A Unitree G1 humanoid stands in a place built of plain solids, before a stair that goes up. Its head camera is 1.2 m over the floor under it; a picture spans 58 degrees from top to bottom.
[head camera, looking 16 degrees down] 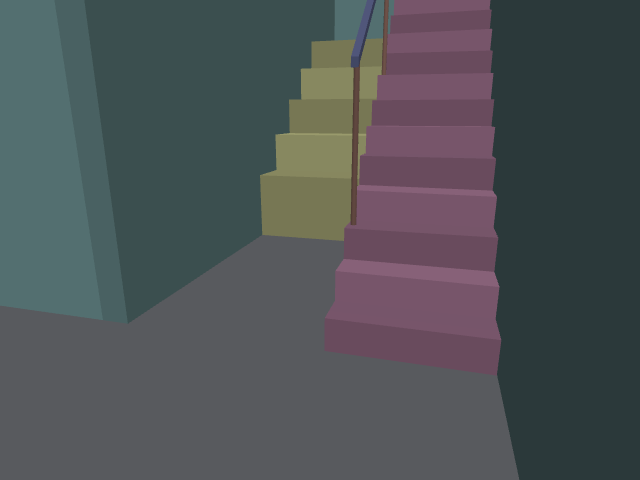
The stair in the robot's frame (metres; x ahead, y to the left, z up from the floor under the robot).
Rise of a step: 0.19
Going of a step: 0.24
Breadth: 0.86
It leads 15 degrees to the right of straight ahead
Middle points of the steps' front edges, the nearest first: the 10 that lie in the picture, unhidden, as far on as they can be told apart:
1.93 -0.44 0.19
2.16 -0.50 0.37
2.38 -0.56 0.56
2.61 -0.62 0.75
2.84 -0.68 0.94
3.06 -0.74 1.13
3.29 -0.80 1.31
3.52 -0.87 1.51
3.75 -0.93 1.69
3.98 -0.99 1.88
